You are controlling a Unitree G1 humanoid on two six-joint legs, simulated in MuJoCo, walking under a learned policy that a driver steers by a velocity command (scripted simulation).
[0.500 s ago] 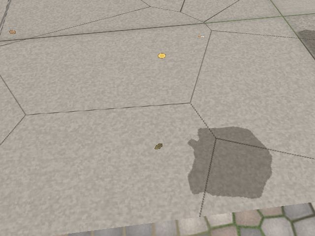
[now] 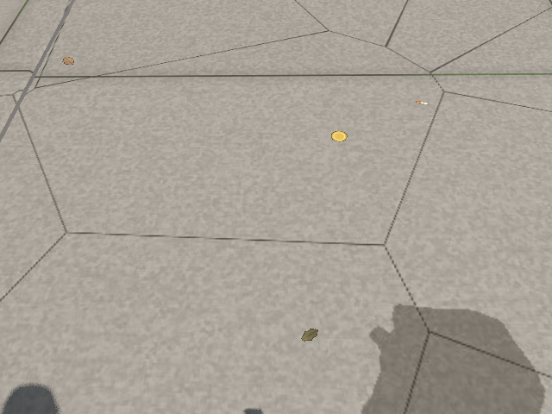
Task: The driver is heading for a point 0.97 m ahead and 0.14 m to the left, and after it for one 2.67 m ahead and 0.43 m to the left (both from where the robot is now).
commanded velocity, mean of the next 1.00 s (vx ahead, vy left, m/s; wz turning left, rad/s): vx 0.50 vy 0.00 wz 0.10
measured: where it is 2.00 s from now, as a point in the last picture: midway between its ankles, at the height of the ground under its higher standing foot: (277, 256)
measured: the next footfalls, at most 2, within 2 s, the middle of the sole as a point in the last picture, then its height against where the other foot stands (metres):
left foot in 0.12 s outside the picture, level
right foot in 0.68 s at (360, 382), level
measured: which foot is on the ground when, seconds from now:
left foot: up 0.00-0.10, down 0.12-0.70, up 0.72-1.00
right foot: down 0.00-0.14, up 0.16-0.66, down 0.68-1.00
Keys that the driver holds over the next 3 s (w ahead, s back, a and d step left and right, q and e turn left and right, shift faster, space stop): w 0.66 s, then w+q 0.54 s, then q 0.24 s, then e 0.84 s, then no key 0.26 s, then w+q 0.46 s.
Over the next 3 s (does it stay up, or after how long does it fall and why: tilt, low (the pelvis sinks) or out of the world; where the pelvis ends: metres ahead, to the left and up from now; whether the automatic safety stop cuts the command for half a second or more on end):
stays up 0.99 0.15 -0.02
